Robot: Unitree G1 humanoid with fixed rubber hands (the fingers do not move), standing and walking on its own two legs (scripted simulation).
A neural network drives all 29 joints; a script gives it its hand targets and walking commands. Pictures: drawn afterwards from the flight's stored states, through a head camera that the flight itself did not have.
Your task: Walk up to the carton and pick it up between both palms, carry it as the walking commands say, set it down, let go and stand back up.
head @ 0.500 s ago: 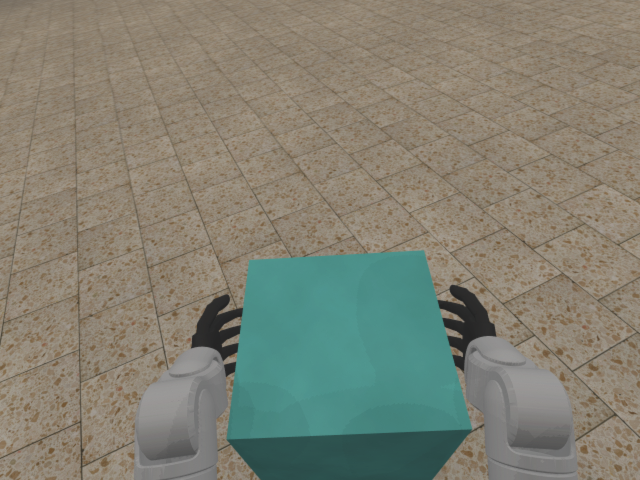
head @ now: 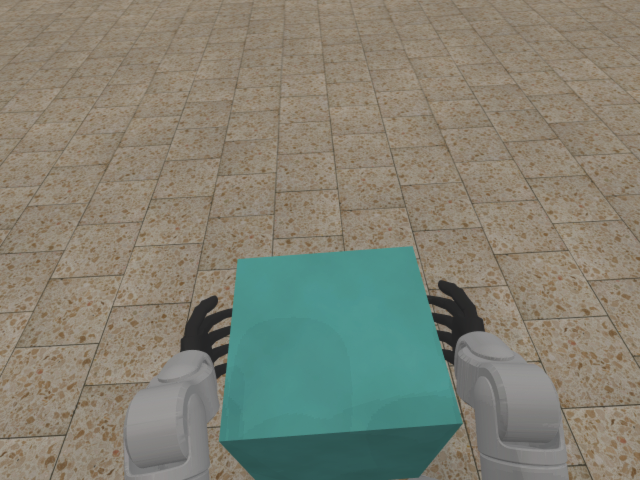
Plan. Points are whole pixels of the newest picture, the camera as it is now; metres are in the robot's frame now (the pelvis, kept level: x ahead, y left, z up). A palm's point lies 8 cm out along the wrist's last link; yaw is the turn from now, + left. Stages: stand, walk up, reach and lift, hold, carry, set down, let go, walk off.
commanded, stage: carry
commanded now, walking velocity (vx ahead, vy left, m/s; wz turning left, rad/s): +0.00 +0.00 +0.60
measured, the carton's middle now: (333, 375) +0.27 +0.01 -0.01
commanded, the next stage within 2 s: none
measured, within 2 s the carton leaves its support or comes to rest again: neither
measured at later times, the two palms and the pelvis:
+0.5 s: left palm (102, 431) +0.17 +0.22 +0.11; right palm (413, 348) +0.25 -0.07 +0.10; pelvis -0.05 +0.01 +0.02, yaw +17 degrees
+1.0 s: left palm out of the picture +0.04 +0.31 +0.09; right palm (289, 409) +0.20 +0.06 +0.09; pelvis -0.10 +0.04 +0.00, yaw +33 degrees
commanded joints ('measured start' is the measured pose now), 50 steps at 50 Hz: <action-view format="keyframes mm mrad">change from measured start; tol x16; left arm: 1 -508 -935 -780 -133 -446 -12 -264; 50 -444 -924 -743 -64 -372 27 -253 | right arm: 1 -397 887 657 -135 384 -34 232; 50 -418 869 697 -119 400 19 268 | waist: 1 -52 108 -394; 10 -30 137 -369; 12 -11 -309 -324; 15 -36 -46 -212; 28 -25 -251 -314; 32 -60 285 -378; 50 -39 167 -358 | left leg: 1 305 294 -330 -209 246 118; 10 55 209 -331 -202 137 -10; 13 -329 41 -31 432 -338 -103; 16 -230 87 -56 627 -139 -105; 27 -20 37 124 78 -125 -96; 30 329 119 -13 -239 157 -73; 31 524 366 -352 -118 878 32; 32 577 448 -458 -61 1135 137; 38 349 289 -280 -153 410 113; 50 104 227 -381 -255 95 12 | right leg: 1 -8 20 34 -57 26 -12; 10 493 83 -39 -706 147 -65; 12 618 -397 432 -880 204 -235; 17 471 -228 27 -762 450 -163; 24 542 -268 -69 -640 804 -173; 29 477 -280 -153 -444 676 -59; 32 -134 -42 -70 2 -252 36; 42 -10 38 42 -78 22 -6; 50 392 134 -27 -621 82 -56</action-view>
